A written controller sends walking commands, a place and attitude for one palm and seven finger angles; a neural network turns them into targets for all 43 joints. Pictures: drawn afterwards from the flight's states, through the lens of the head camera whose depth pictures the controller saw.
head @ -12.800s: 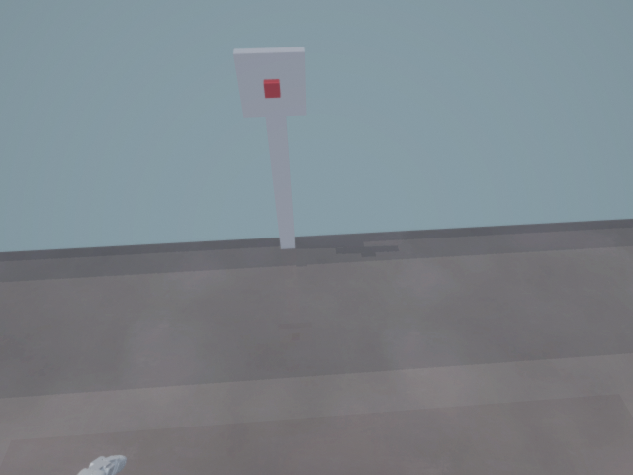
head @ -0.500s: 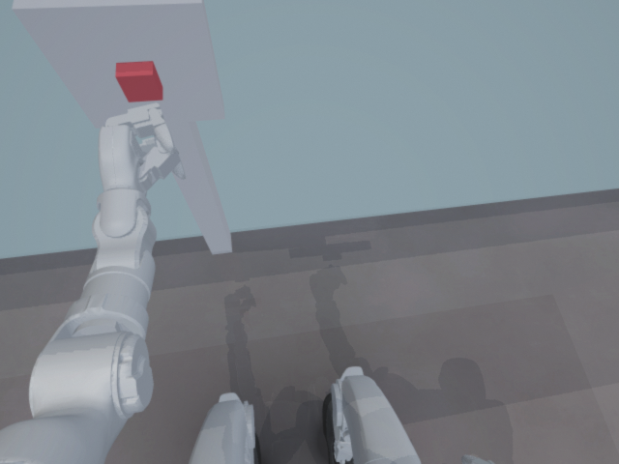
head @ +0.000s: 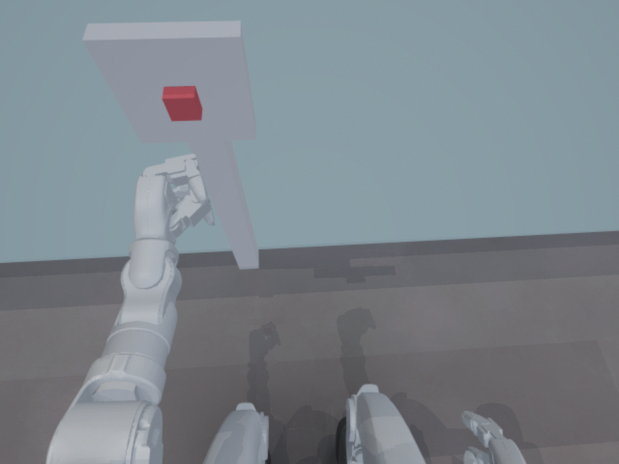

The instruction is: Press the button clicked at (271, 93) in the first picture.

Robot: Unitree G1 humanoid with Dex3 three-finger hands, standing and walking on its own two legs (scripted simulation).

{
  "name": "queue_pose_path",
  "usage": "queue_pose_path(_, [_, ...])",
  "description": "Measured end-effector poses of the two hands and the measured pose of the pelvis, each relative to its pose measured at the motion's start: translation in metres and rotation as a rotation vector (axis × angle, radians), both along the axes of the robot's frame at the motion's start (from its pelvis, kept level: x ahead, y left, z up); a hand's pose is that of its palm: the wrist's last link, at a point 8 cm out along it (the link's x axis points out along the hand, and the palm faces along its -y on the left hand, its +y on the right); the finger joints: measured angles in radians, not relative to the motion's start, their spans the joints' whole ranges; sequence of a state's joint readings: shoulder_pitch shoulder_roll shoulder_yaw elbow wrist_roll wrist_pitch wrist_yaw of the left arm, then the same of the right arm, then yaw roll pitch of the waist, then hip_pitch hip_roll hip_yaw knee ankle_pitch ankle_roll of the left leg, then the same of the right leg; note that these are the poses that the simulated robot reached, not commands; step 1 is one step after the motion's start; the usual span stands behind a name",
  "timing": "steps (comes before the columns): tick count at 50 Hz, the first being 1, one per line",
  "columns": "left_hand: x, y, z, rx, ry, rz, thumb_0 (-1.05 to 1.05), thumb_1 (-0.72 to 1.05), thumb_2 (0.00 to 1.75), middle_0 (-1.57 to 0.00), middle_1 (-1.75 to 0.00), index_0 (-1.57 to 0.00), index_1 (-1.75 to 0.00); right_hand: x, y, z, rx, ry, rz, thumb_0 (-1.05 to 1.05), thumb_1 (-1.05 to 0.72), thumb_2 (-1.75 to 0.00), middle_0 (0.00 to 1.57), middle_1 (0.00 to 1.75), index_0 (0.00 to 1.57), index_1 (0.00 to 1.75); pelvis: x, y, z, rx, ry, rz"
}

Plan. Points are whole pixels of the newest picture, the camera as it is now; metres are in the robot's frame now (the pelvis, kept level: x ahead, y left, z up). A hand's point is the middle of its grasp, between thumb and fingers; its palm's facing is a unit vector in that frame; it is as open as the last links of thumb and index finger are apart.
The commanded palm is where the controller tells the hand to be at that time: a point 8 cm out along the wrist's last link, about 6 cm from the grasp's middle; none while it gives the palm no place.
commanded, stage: draw the hand back to the body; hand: left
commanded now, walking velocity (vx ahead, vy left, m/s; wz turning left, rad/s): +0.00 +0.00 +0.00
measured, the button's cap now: (183, 102) +0.58 +0.16 +0.06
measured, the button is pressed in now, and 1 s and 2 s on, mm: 0 0 0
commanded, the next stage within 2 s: step back with the hand held close in 1.42 s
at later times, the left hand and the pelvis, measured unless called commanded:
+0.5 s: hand (122, 254) +0.32 +0.17 +0.14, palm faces +0.04 -0.99 -0.14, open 3.1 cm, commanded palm +0.28 +0.22 +0.15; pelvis +0.01 +0.00 +0.07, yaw +0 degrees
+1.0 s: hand out of the picture +0.25 +0.23 +0.24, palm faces +0.33 -0.86 -0.38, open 3.1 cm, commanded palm +0.19 +0.28 +0.26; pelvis +0.05 +0.01 +0.11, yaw +0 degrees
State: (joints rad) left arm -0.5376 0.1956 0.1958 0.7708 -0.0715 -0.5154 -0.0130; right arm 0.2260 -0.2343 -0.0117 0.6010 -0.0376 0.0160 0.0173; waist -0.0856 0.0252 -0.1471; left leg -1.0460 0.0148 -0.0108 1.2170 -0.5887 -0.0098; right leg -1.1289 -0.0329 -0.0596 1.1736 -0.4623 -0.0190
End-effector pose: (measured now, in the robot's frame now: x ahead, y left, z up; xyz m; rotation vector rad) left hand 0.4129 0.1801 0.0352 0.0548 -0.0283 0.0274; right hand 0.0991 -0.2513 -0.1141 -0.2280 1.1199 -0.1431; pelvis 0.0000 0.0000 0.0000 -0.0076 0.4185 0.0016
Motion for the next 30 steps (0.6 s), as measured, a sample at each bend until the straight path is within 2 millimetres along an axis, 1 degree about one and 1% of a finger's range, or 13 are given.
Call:
queue_pose_path(3, [-0.008,0.000,0.013,0.006,-0.011,-0.010,0.02,0.90,0.90,-1.30,-1.50,-1.30,-1.50,-0.005,0.000,0.003,0.018,-0.010,-0.024,0.01,-0.91,-0.90,0.20,0.29,0.21,0.30,-0.001,-0.001,0.005,0.004,-0.018,-0.011])
queue_pose_path(8, [-0.037,0.008,0.037,0.014,0.020,-0.002,0.02,0.90,0.90,-1.30,-1.50,-1.30,-1.49,-0.012,0.003,0.022,0.045,-0.025,-0.050,0.01,-0.91,-0.90,0.20,0.29,0.21,0.30,0.000,-0.003,0.024,0.013,-0.075,-0.021])
queue_pose_path(11, [-0.055,0.014,0.052,0.014,0.019,0.017,0.02,0.90,0.90,-1.30,-1.50,-1.30,-1.49,-0.011,0.004,0.034,0.043,-0.045,-0.045,0.01,-0.91,-0.90,0.20,0.29,0.21,0.30,0.001,-0.004,0.035,0.012,-0.110,-0.017])
queue_pose_path(14, [-0.070,0.021,0.066,0.015,0.001,0.025,0.02,0.90,0.90,-1.31,-1.50,-1.30,-1.49,-0.005,0.002,0.047,0.032,-0.078,-0.034,0.01,-0.91,-0.90,0.20,0.29,0.21,0.30,0.003,-0.005,0.044,0.010,-0.143,-0.011])
queue_pose_path(18, [-0.087,0.027,0.082,0.016,-0.012,0.008,0.02,0.90,0.90,-1.31,-1.50,-1.30,-1.50,0.012,-0.001,0.062,0.016,-0.147,-0.021,0.01,-0.91,-0.90,0.20,0.29,0.21,0.30,0.005,-0.005,0.052,0.007,-0.185,-0.005])
queue_pose_path(23, [-0.108,0.034,0.099,0.009,-0.007,-0.001,0.02,0.90,0.90,-1.31,-1.50,-1.30,-1.50,0.041,-0.001,0.083,0.010,-0.260,0.001,0.01,-0.91,-0.90,0.20,0.29,0.21,0.30,0.009,-0.004,0.062,0.006,-0.233,-0.004])
queue_pose_path(27, [-0.126,0.042,0.118,0.156,0.047,0.048,0.02,0.90,0.90,-1.31,-1.50,-1.30,-1.50,0.067,0.005,0.103,0.003,-0.333,0.007,0.01,-0.91,-0.90,0.20,0.29,0.21,0.30,0.016,-0.003,0.073,0.011,-0.285,-0.006])
queue_pose_path(30, [-0.141,0.050,0.133,0.219,0.078,0.100,0.02,0.89,0.90,-1.31,-1.50,-1.30,-1.49,0.085,0.013,0.117,0.005,-0.383,0.022,0.01,-0.91,-0.90,0.20,0.29,0.20,0.30,0.022,-0.002,0.082,0.009,-0.326,-0.004])
